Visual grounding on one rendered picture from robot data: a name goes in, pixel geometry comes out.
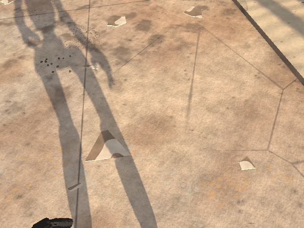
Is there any robot left hand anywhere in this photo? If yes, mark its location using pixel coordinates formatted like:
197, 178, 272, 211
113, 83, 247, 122
31, 218, 73, 228

